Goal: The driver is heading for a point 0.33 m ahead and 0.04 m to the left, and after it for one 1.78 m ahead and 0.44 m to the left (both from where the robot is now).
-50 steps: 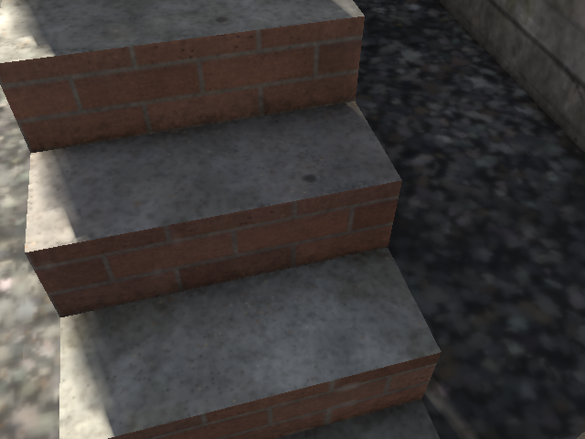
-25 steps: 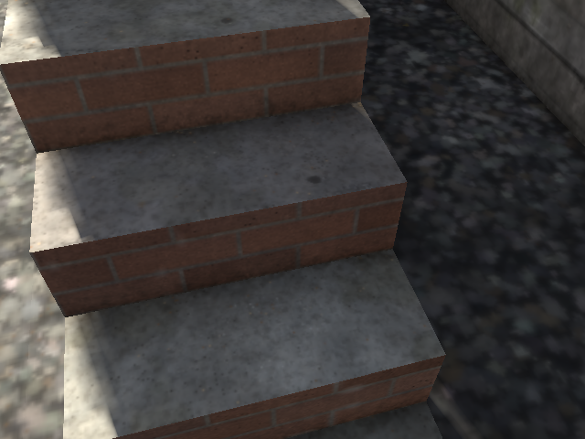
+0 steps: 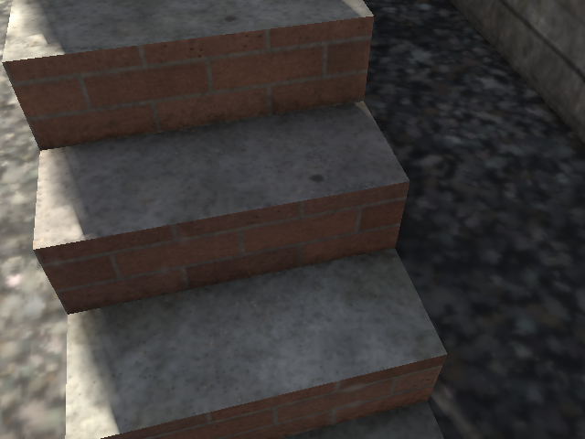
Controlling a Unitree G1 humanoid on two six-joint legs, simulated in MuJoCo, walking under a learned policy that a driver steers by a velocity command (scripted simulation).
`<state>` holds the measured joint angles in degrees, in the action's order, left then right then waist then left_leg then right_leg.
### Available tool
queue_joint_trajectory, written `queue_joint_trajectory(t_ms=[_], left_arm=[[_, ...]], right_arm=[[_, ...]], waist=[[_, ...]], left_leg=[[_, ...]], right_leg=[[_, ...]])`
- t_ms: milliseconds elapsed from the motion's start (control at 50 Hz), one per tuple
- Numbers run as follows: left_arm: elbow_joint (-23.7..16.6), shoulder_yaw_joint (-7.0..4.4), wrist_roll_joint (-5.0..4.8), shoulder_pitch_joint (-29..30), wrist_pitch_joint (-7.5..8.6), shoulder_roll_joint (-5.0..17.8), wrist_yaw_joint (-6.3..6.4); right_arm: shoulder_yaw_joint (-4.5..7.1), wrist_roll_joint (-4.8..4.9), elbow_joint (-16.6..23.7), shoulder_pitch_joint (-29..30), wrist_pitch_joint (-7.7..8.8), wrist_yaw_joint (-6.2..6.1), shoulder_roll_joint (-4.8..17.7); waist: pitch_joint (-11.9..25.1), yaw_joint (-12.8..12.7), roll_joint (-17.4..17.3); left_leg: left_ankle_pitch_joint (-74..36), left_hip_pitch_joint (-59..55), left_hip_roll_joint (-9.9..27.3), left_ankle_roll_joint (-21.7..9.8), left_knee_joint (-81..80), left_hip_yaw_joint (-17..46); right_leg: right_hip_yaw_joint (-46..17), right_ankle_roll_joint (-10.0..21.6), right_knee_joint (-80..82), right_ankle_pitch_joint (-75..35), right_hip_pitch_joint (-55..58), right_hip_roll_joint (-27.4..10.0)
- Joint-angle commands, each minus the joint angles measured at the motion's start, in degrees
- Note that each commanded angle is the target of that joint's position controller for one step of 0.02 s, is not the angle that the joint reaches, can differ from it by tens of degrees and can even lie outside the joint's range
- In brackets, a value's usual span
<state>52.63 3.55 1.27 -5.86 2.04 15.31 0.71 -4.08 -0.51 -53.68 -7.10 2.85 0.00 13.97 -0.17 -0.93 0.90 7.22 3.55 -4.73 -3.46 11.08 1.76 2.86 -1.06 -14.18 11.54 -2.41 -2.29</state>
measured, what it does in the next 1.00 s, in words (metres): stands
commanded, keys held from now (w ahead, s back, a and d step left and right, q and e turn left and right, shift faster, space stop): w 1.00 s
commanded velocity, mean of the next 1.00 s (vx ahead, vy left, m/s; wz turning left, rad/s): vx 0.50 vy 0.00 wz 0.00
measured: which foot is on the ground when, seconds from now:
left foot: down 0.00-1.00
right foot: down 0.00-1.00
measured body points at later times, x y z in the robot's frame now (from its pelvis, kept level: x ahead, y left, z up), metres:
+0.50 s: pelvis +0.00 +0.00 +0.00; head +0.01 +0.00 +0.45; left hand +0.13 +0.25 -0.12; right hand +0.13 -0.24 -0.13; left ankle -0.02 +0.08 -0.75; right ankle -0.04 -0.13 -0.75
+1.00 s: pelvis +0.00 +0.00 +0.00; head +0.01 +0.00 +0.45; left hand +0.13 +0.25 -0.12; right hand +0.14 -0.24 -0.13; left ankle -0.02 +0.08 -0.75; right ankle -0.04 -0.13 -0.75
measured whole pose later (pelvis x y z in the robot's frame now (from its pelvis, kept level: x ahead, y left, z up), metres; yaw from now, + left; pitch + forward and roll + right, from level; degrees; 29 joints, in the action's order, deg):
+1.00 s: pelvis +0.00 +0.00 +0.00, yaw +0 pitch +0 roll +1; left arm 52.9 3.6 1.3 -5.9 2.1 15.6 0.8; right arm -4.0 -0.5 -53.4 -6.9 2.8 0.1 14.2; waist -0.3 -1.2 0.9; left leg 7.4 3.6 -4.8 -3.3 11.3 2.5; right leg 2.9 -1.1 -14.3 11.8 -2.3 -2.4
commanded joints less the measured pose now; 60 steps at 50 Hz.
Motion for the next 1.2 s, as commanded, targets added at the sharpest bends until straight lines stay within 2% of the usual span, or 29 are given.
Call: queue_joint_trajectory(t_ms=[20,1200], left_arm=[[-3.2,-1.33,0.0,2.6,0.73,6.6,0.17],[-3.0,-1.31,0.0,2.6,0.73,6.9,0.2]], right_arm=[[1.31,0.02,3.1,2.1,0.68,-0.05,6.2],[1.36,0.03,3.5,2.3,0.62,-0.09,6.4]], waist=[[3.1,-0.1,-0.6],[3.3,-0.3,-0.5]], left_leg=[[-14.4,-3.8,10.2,0.4,0.5,7.4],[-15.3,-3.6,10.1,0.5,0.9,7.8]], right_leg=[[-4.6,1.3,1.5,-10.1,-2.6,-6.7],[-4.3,1.2,1.2,-11.1,-1.9,-6.8]])
Next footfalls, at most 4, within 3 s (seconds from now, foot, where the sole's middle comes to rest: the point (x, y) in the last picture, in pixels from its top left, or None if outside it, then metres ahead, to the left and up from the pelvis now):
none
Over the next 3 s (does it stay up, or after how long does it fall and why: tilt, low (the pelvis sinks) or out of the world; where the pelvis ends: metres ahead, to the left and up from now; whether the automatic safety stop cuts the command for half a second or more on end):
stays up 0.00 0.00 0.00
